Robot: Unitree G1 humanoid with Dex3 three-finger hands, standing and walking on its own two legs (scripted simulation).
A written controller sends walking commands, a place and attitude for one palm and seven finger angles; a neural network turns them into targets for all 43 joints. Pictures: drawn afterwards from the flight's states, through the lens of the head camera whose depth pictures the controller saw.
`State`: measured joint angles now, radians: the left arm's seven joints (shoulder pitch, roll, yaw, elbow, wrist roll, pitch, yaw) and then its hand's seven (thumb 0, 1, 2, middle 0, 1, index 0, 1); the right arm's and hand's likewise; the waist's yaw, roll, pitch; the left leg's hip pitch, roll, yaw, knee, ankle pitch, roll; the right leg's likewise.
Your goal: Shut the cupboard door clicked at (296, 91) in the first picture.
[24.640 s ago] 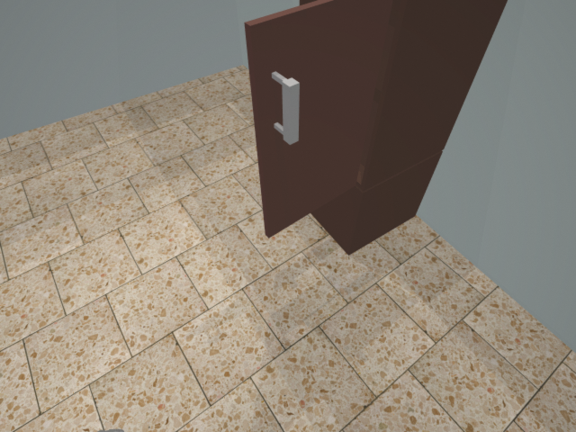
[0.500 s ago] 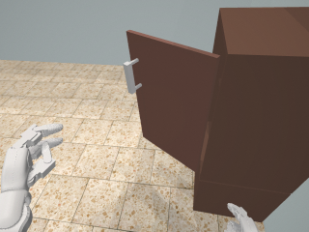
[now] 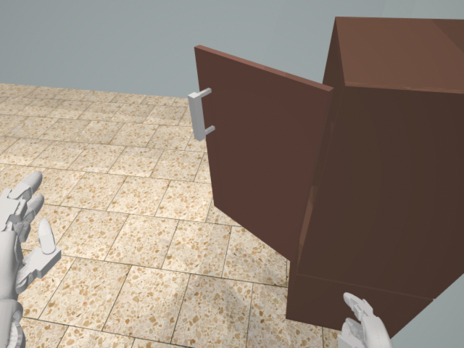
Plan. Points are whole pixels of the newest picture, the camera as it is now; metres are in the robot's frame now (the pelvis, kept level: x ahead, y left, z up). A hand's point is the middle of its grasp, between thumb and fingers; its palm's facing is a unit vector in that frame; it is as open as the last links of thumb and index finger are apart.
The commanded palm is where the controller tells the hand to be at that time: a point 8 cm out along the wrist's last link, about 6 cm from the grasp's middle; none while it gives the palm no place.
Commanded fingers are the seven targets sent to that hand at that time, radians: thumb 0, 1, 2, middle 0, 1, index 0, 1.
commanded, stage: step back with the hand held close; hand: left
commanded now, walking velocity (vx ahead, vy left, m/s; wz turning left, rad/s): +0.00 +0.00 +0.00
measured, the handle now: (203, 114) +0.65 +0.16 +0.08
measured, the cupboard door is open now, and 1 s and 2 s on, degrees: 60 60 60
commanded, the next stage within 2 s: stop stepping back and stand still in 1.42 s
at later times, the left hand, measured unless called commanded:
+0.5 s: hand (35, 260) +0.17 +0.28 +0.16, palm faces +0.35 -0.79 -0.50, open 7.4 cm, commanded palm +0.11 +0.32 +0.17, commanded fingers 0.00 0.90 0.90 -0.20 -0.30 -0.20 -0.30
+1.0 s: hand out of the picture +0.08 +0.31 +0.16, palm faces +0.49 -0.75 -0.43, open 7.4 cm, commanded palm +0.02 +0.34 +0.17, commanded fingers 0.00 0.90 0.90 -0.20 -0.30 -0.20 -0.30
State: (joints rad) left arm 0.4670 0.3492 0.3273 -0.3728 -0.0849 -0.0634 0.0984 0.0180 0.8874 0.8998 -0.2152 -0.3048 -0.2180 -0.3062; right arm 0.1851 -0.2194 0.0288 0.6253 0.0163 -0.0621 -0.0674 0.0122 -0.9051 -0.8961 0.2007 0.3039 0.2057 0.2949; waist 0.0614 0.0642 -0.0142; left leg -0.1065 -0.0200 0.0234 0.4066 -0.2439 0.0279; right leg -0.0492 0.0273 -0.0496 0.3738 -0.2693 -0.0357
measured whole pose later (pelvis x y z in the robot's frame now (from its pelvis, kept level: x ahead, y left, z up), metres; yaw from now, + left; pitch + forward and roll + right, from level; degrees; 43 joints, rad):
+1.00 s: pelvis -0.11 +0.04 -0.02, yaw +2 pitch +0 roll -2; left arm 0.51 0.40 0.43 -0.51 -0.03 -0.23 0.15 0.02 0.88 0.90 -0.21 -0.30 -0.21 -0.30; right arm 0.24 -0.22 0.00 0.60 0.00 -0.03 -0.07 0.01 -0.90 -0.90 0.20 0.30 0.21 0.30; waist 0.02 0.01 -0.01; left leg -0.46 -0.03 0.04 0.65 -0.28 0.06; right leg -0.38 0.02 -0.01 0.58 -0.21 0.00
